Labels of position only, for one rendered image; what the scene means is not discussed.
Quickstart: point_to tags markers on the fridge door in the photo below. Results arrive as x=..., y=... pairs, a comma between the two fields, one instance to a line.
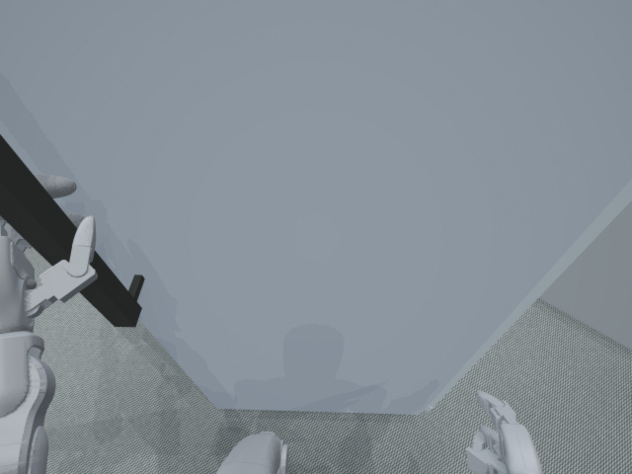
x=334, y=203

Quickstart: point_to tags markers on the left robot hand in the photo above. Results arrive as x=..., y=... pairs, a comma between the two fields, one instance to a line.
x=18, y=306

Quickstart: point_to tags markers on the left robot forearm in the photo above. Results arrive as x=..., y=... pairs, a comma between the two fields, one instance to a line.
x=27, y=386

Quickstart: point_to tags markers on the right robot hand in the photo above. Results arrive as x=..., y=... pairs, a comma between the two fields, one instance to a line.
x=512, y=450

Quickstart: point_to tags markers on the handle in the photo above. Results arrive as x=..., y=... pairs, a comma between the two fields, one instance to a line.
x=33, y=213

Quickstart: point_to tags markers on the left robot thigh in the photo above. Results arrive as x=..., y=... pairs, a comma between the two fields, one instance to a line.
x=257, y=454

